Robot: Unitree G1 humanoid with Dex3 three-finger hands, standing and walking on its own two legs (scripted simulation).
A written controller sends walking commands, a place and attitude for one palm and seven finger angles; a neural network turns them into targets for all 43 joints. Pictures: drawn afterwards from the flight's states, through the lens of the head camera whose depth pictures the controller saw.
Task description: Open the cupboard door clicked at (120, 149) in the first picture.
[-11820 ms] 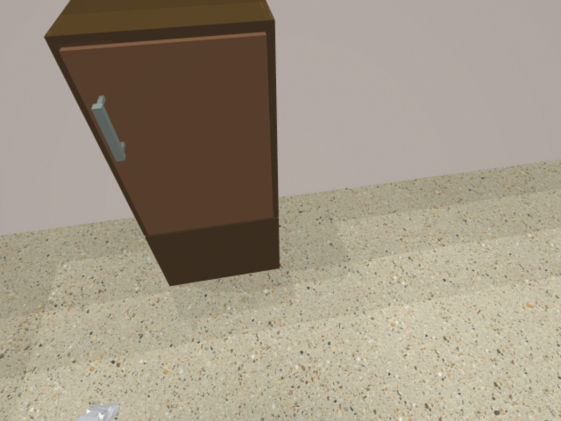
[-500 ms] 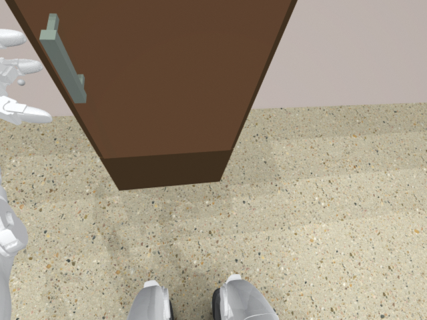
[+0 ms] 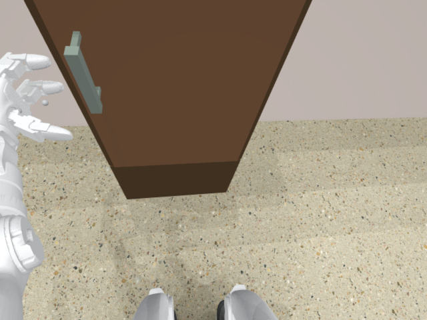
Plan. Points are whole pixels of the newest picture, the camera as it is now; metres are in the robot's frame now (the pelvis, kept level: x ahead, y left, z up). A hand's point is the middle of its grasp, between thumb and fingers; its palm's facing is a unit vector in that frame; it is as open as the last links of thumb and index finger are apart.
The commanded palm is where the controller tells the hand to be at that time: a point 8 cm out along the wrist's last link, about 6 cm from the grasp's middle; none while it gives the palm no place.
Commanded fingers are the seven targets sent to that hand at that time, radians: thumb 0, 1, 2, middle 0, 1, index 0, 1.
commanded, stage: move the hooked fingers beside the handle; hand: left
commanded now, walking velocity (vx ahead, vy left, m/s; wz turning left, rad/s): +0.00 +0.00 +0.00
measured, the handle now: (87, 75) +0.54 +0.21 +0.08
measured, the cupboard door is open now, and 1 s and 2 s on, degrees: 0 0 0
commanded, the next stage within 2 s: slide the fingers in behind the handle in 0.26 s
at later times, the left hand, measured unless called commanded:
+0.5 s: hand (48, 98) +0.49 +0.26 +0.08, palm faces +0.01 -1.00 +0.00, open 14.0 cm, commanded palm +0.47 +0.30 +0.08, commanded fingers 0.00 -0.50 0.30 -0.30 -1.20 -0.30 -1.20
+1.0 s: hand (71, 101) +0.48 +0.23 +0.08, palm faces +0.03 -1.00 +0.00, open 14.0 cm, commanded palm +0.47 +0.27 +0.08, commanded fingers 0.00 -0.50 0.30 -0.30 -1.20 -0.30 -1.20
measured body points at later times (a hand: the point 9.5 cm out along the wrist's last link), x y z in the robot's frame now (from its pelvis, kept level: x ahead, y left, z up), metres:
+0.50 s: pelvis -0.01 -0.01 -0.01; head +0.13 +0.03 +0.42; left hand +0.48 +0.32 +0.08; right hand -0.01 -0.28 -0.10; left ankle +0.01 +0.08 -0.67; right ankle +0.01 -0.13 -0.67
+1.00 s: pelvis +0.00 -0.01 +0.00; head +0.12 +0.02 +0.43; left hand +0.48 +0.28 +0.08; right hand +0.02 -0.27 -0.11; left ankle +0.01 +0.08 -0.67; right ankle +0.01 -0.13 -0.67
